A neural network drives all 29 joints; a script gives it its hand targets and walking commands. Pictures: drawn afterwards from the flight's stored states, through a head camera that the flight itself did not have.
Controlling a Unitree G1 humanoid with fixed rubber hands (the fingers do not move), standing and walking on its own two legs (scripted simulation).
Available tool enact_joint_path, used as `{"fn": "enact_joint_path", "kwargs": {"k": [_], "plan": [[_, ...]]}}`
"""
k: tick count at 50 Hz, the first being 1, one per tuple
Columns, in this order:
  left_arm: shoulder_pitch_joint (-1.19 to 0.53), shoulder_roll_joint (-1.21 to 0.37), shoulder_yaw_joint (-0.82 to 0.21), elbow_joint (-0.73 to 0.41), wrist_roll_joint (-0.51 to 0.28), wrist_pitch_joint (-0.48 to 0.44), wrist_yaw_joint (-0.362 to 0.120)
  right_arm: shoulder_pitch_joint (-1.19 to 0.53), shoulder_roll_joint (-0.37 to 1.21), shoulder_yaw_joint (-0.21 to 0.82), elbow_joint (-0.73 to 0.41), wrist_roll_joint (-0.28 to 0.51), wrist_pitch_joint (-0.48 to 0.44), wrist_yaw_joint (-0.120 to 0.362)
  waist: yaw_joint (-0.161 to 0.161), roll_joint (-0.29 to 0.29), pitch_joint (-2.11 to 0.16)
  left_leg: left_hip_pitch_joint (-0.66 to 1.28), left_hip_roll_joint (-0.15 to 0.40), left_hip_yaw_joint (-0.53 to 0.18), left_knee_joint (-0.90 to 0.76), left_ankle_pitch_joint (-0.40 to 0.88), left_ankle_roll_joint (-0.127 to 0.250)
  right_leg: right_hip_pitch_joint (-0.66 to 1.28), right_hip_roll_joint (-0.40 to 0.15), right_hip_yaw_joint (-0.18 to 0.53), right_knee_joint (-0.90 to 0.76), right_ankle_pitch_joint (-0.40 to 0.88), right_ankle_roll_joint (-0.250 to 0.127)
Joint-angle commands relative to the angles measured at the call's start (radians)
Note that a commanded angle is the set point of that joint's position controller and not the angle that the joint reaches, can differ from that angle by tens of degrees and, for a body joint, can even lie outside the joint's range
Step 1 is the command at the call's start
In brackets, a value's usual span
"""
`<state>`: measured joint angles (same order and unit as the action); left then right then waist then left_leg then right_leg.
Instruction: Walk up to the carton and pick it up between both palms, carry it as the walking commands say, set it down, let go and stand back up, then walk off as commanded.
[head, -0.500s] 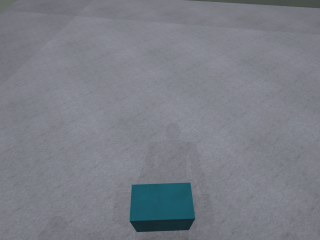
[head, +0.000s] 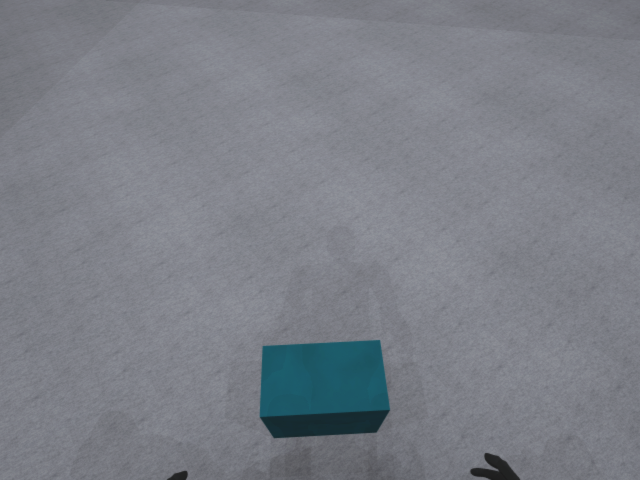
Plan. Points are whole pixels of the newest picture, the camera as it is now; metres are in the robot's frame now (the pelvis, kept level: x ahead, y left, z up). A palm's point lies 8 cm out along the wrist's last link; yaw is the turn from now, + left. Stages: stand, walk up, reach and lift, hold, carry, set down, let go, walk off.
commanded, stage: reach and lift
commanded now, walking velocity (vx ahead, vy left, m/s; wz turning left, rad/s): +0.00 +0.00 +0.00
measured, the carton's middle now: (323, 392) +0.37 +0.02 -0.61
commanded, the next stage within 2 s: none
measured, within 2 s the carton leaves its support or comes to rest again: neither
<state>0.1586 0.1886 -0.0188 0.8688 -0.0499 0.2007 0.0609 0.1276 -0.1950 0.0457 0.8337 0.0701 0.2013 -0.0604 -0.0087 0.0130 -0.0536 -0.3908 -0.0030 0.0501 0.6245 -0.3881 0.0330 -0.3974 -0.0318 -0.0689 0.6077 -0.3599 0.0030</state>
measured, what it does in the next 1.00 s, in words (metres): lowers itself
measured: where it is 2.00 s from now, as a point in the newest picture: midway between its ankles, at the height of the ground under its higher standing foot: outside the picture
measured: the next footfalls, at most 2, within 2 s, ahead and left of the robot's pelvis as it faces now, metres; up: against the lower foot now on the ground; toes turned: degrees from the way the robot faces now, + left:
none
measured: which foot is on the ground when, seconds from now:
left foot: down 0.00-1.00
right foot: down 0.00-1.00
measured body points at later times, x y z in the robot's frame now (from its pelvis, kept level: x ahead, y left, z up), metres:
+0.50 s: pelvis -0.14 -0.03 -0.08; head +0.05 -0.02 +0.32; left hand +0.15 +0.25 -0.21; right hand +0.18 -0.21 -0.20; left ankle -0.05 +0.11 -0.72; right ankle -0.04 -0.14 -0.72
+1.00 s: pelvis -0.17 -0.01 -0.11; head +0.16 +0.01 +0.19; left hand +0.33 +0.27 -0.24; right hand +0.36 -0.19 -0.24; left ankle -0.05 +0.11 -0.73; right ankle -0.04 -0.13 -0.73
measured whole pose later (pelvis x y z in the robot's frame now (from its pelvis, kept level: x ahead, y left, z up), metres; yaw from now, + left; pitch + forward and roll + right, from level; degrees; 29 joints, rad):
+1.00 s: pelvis -0.17 -0.01 -0.11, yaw +3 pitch +25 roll -1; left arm -1.19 0.48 0.17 0.88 -0.18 0.34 -0.04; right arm -1.16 -0.38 -0.20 0.73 0.13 0.38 -0.07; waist 0.00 0.02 0.41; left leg -1.33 -0.01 0.00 1.19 -0.31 0.02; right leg -1.31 0.01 0.04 1.18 -0.31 0.04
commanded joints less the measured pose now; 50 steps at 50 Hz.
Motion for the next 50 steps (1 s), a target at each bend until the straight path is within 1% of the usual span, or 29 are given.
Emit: {"fn": "enact_joint_path", "kwargs": {"k": [1,2,3,5,7,9,13,14,15,19,20,21,23,25,26,27,30,31,32,34,35,37,38,40,41,43,45,47,50], "plan": [[-0.083,0.148,0.069,-0.208,-0.026,0.293,-0.027,-0.023,-0.111,-0.037,-0.244,-0.050,0.288,0.011,0.013,0.012,-0.363,-0.101,0.004,-0.125,0.031,0.766,0.041,0.029,0.034,0.092,0.123,0.673,-0.036],[-0.038,0.145,0.093,-0.147,0.019,0.300,-0.045,-0.003,-0.135,-0.110,-0.249,-0.113,0.290,0.027,-0.010,-0.032,-0.342,-0.055,0.003,-0.141,0.070,0.800,0.032,-0.089,0.041,0.090,0.127,0.588,-0.035],[-0.005,0.089,0.078,-0.175,0.020,0.289,-0.056,0.056,-0.114,-0.140,-0.223,-0.134,0.284,0.042,-0.011,0.026,-0.390,0.017,-0.006,-0.166,0.072,0.835,0.023,-0.115,0.061,0.097,0.115,0.499,-0.062],[0.107,0.051,0.127,-0.131,0.058,0.269,-0.089,0.089,-0.022,-0.142,-0.199,-0.116,0.260,0.056,0.002,-0.008,-0.389,0.038,0.008,-0.189,0.108,1.057,0.019,-0.242,0.078,0.087,0.125,0.504,-0.039],[0.128,0.016,0.102,-0.170,0.061,0.228,-0.107,0.131,-0.035,-0.162,-0.256,-0.153,0.219,0.060,-0.021,0.059,-0.459,0.051,0.006,-0.194,0.145,1.163,-0.009,-0.255,0.096,0.101,0.114,0.531,-0.053],[0.041,-0.014,0.107,-0.225,0.048,0.165,-0.124,-0.001,-0.008,-0.147,-0.277,-0.138,0.160,0.084,0.022,0.068,-0.461,0.054,0.010,-0.208,0.180,1.150,-0.027,-0.435,0.099,0.101,0.153,0.437,-0.027],[-0.346,0.142,0.207,-0.443,0.071,0.044,-0.132,-0.247,-0.085,-0.171,-0.499,-0.133,0.046,0.074,0.038,-0.071,-0.523,-0.242,-0.018,-0.116,0.233,0.769,-0.045,-0.284,0.070,0.086,0.239,0.510,0.025],[-0.442,0.191,0.257,-0.485,0.058,0.034,-0.142,-0.358,-0.069,-0.184,-0.562,-0.125,0.053,0.059,0.036,-0.098,-0.573,-0.314,-0.026,-0.072,0.226,0.531,-0.039,-0.199,0.072,0.086,0.259,0.434,0.038],[-0.614,0.251,0.279,-0.552,0.057,0.031,-0.145,-0.446,0.003,-0.144,-0.578,-0.052,0.060,0.045,0.066,-0.063,-0.600,-0.377,-0.043,-0.014,0.263,0.447,-0.039,-0.184,0.045,0.099,0.271,0.414,0.052],[-0.886,0.386,0.299,-0.525,0.005,0.106,-0.165,-0.804,0.007,-0.103,-0.729,-0.010,0.177,0.000,0.096,-0.163,-0.630,-0.492,-0.023,0.048,0.307,-0.103,0.007,-0.156,0.006,0.122,0.270,-0.146,0.065],[-0.966,0.395,0.281,-0.549,0.006,0.124,-0.179,-0.852,-0.026,-0.136,-0.760,-0.013,0.201,-0.004,0.060,-0.090,-0.633,-0.461,-0.024,0.062,0.307,-0.143,-0.003,-0.164,0.012,0.127,0.258,-0.186,0.064],[-0.933,0.411,0.274,-0.532,-0.005,0.154,-0.183,-0.871,-0.038,-0.108,-0.778,0.011,0.245,-0.020,0.104,-0.128,-0.673,-0.441,-0.021,0.061,0.310,-0.223,0.009,-0.140,0.001,0.137,0.215,-0.349,0.050],[-1.019,0.420,0.223,-0.541,-0.058,0.239,-0.197,-0.914,-0.012,-0.053,-0.745,0.060,0.348,-0.025,0.089,-0.031,-0.720,-0.453,-0.019,0.058,0.318,-0.265,0.004,-0.079,-0.003,0.156,0.212,-0.377,0.046],[-1.029,0.428,0.224,-0.404,-0.050,0.315,-0.208,-0.912,-0.032,-0.075,-0.513,0.036,0.427,-0.028,0.079,0.097,-0.635,-0.514,-0.013,0.057,0.307,-0.322,-0.018,-0.123,0.005,0.141,0.199,-0.457,0.018],[-1.041,0.460,0.230,-0.373,-0.049,0.352,-0.204,-0.910,-0.038,-0.057,-0.494,0.049,0.470,-0.034,0.055,0.038,-0.655,-0.522,-0.005,0.029,0.318,-0.346,0.003,-0.100,-0.001,0.169,0.178,-0.556,0.025],[-0.996,0.437,0.214,-0.275,-0.030,0.376,-0.208,-0.875,-0.116,-0.144,-0.384,-0.040,0.490,-0.042,-0.013,0.084,-0.598,-0.501,-0.008,0.022,0.279,-0.347,-0.025,-0.154,0.010,0.141,0.139,-0.510,0.019],[-1.043,0.333,0.161,-0.134,0.001,0.379,-0.178,-0.893,-0.179,-0.304,-0.083,-0.134,0.444,-0.025,-0.079,0.195,-0.423,-0.415,0.001,-0.042,0.191,-0.302,-0.069,-0.442,0.070,-0.002,0.228,-0.271,0.009],[-1.076,0.325,0.206,-0.128,-0.002,0.332,-0.175,-1.011,-0.176,-0.338,-0.145,-0.156,0.394,-0.027,-0.059,0.114,-0.396,-0.420,-0.016,-0.044,0.213,-0.163,-0.063,-0.501,0.077,0.010,0.212,-0.214,0.012],[-1.184,0.341,0.244,-0.105,0.041,0.301,-0.169,-1.080,-0.197,-0.392,-0.126,-0.151,0.351,-0.020,-0.049,0.209,-0.431,-0.407,-0.023,-0.051,0.245,-0.171,-0.078,-0.533,0.071,0.026,0.230,-0.207,0.005],[-1.406,0.397,0.274,-0.125,0.035,0.199,-0.159,-1.283,-0.151,-0.385,-0.214,-0.122,0.245,-0.025,-0.045,0.030,-0.466,-0.506,-0.024,-0.040,0.339,-0.078,-0.044,-0.572,0.075,0.023,0.298,-0.119,0.034],[-1.307,0.335,0.238,0.020,0.010,0.190,-0.159,-1.301,-0.121,-0.348,-0.196,-0.092,0.222,-0.023,-0.014,0.000,-0.424,-0.533,-0.021,-0.035,0.313,-0.050,-0.031,-0.575,0.067,0.023,0.296,-0.137,0.033],[-1.444,0.430,0.304,-0.016,0.002,0.129,-0.162,-1.417,-0.087,-0.267,-0.247,0.004,0.175,-0.010,0.053,-0.043,-0.532,-0.604,-0.036,0.010,0.356,-0.032,-0.008,-0.463,0.046,0.063,0.310,-0.131,0.056],[-1.527,0.443,0.279,-0.088,-0.030,0.113,-0.162,-1.470,-0.105,-0.239,-0.272,0.036,0.169,0.007,0.039,-0.090,-0.572,-0.606,-0.035,-0.001,0.347,-0.069,0.003,-0.434,0.057,0.038,0.333,-0.147,0.064],[-1.634,0.474,0.255,-0.090,-0.070,0.107,-0.161,-1.567,-0.206,-0.210,-0.245,0.059,0.166,0.005,0.047,-0.048,-0.690,-0.603,-0.022,0.000,0.351,-0.168,-0.008,-0.408,0.041,0.068,0.344,-0.317,0.051],[-1.598,0.444,0.221,-0.039,-0.077,0.124,-0.154,-1.517,-0.236,-0.205,-0.144,0.054,0.182,0.008,0.004,0.005,-0.692,-0.610,-0.031,0.005,0.353,-0.231,-0.013,-0.396,0.044,0.085,0.320,-0.393,0.033],[-1.611,0.446,0.209,-0.017,-0.089,0.121,-0.138,-1.542,-0.325,-0.244,-0.100,0.009,0.156,0.002,-0.009,0.052,-0.778,-0.521,-0.019,-0.004,0.353,-0.202,-0.049,-0.496,0.048,0.026,0.371,-0.275,0.030],[-1.729,0.577,0.242,-0.257,-0.119,0.097,-0.101,-1.709,-0.399,-0.282,-0.382,0.055,0.130,-0.011,0.015,0.033,-1.254,-0.256,-0.007,-0.045,0.397,-0.037,-0.036,-0.445,0.077,-0.004,0.421,-0.109,0.021],[-1.774,0.588,0.220,-0.218,-0.162,0.087,-0.079,-1.705,-0.385,-0.278,-0.323,0.069,0.109,-0.014,-0.004,-0.011,-1.313,-0.227,-0.015,-0.036,0.429,0.144,-0.033,-0.497,0.078,-0.020,0.439,-0.008,0.029],[-1.793,0.640,0.217,-0.500,-0.208,0.133,-0.028,-1.751,-0.520,-0.300,-0.530,0.117,0.144,-0.023,-0.049,0.012,-1.907,0.128,-0.023,-0.086,0.500,0.300,-0.032,-0.323,0.122,-0.025,0.526,0.145,0.002]]}}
